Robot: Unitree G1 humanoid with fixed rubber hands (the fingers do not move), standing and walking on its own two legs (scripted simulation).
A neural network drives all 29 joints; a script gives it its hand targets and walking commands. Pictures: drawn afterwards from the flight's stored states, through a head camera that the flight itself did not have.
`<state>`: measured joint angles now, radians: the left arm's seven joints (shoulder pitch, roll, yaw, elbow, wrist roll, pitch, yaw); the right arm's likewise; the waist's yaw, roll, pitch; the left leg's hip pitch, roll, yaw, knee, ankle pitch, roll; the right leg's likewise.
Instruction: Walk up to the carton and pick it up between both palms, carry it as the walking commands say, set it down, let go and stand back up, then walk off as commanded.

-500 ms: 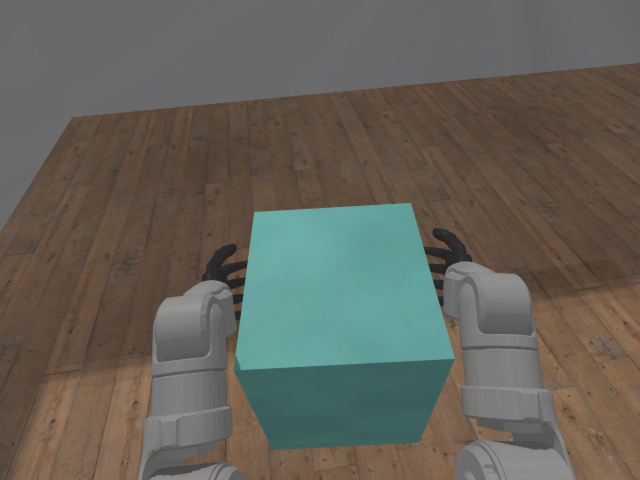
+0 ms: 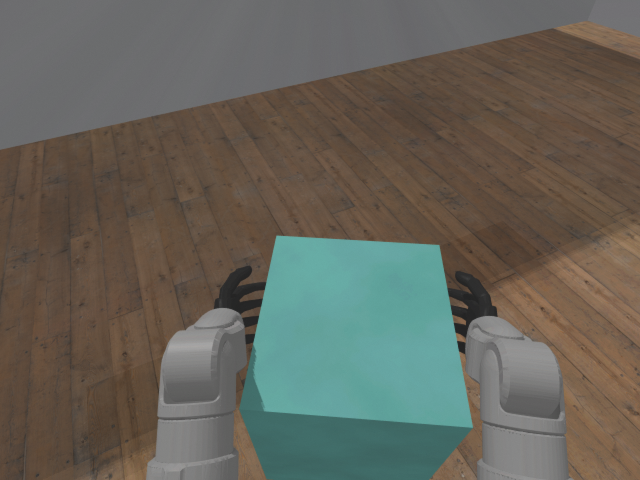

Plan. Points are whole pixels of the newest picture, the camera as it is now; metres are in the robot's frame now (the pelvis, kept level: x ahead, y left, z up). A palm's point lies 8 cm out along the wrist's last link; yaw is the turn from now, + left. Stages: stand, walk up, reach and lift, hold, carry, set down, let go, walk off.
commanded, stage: carry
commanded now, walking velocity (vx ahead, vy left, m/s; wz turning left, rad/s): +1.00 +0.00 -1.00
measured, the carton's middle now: (349, 367) +0.26 +0.01 +0.01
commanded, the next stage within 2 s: none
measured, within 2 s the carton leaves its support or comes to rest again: neither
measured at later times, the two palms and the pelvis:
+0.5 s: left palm (400, 126) +0.71 -0.08 +0.09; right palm (562, 175) +0.57 -0.33 +0.09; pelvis +0.40 -0.07 +0.01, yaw -33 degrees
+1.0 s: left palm (554, 69) +1.01 -0.47 +0.09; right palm out of the picture +0.79 -0.66 +0.09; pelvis +0.72 -0.36 -0.01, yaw -53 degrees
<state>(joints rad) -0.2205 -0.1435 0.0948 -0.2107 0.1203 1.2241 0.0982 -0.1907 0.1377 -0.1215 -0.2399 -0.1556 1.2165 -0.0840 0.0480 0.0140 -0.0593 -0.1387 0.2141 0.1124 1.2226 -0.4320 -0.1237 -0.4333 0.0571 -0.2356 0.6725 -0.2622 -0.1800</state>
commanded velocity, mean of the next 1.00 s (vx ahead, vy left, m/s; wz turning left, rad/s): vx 1.00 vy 0.00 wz -1.00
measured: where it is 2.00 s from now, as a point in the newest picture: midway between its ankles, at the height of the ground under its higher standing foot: outside the picture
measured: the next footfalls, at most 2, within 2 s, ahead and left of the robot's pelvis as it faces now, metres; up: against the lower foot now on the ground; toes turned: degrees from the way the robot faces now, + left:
left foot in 0.46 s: +0.62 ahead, -0.03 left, +0.00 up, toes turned -23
right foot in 0.94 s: +0.77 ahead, -0.48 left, +0.00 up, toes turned -61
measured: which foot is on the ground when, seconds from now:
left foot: up 0.00-0.44, down 0.46-0.94, up 0.96-1.00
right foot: down 0.00-0.44, up 0.46-0.92, down 0.94-1.00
